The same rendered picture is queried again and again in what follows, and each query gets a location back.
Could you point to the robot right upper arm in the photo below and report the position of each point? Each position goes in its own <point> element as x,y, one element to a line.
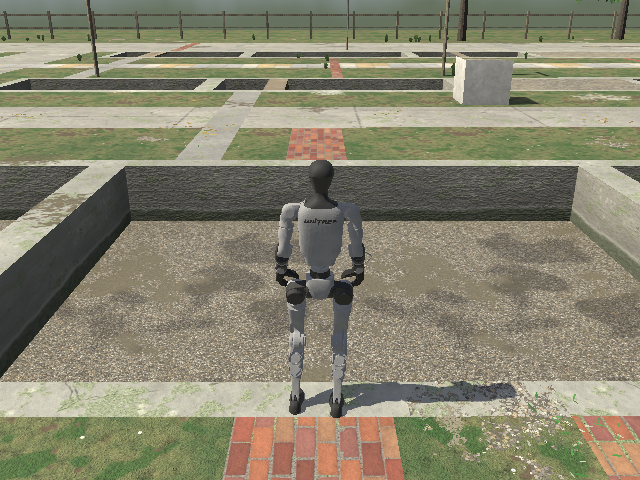
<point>352,214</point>

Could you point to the robot right hand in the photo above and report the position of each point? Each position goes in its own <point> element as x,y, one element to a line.
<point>350,273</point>

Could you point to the robot right shin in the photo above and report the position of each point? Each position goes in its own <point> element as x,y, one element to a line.
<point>338,370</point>

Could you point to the robot left forearm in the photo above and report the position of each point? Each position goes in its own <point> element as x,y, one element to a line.
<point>281,263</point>

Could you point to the robot right forearm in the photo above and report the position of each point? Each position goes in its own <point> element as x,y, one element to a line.
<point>358,262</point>

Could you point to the robot left upper arm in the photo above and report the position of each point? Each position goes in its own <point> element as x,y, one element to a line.
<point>289,213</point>

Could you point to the robot left hand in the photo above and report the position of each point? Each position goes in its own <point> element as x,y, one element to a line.
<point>289,273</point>

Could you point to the humanoid robot torso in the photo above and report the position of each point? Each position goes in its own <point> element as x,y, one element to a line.
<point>320,242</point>

